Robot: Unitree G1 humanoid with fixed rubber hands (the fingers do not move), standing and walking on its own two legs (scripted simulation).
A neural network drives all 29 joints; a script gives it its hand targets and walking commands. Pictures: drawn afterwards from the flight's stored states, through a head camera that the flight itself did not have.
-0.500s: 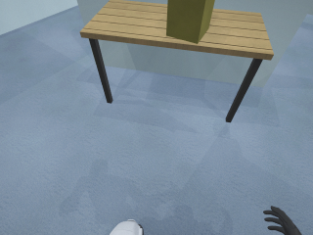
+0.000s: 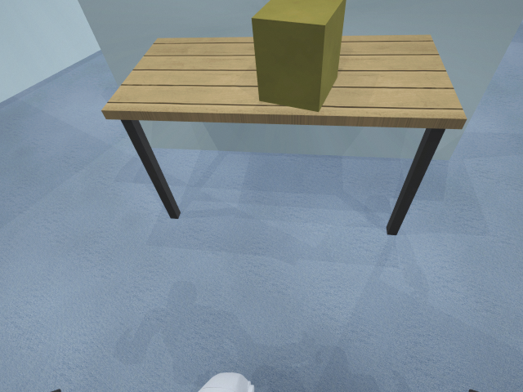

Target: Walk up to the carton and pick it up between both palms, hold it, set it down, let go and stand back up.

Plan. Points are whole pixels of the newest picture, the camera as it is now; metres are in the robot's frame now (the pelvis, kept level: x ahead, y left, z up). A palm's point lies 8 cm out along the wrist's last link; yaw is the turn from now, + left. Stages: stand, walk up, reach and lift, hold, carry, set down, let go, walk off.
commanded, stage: walk up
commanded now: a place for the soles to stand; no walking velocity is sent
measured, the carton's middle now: (299, 51) +1.02 -0.04 +0.02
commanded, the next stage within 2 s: none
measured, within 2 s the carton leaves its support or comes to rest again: neither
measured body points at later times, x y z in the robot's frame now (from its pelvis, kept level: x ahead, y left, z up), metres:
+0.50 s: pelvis +0.18 +0.08 +0.00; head +0.20 +0.08 +0.45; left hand +0.28 +0.41 -0.09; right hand +0.23 -0.27 -0.08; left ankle +0.19 +0.18 -0.72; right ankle +0.25 -0.05 -0.70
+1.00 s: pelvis +0.31 +0.16 -0.02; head +0.33 +0.15 +0.43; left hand +0.38 +0.50 -0.12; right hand +0.41 -0.19 -0.11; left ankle +0.39 +0.27 -0.72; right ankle +0.30 -0.01 -0.70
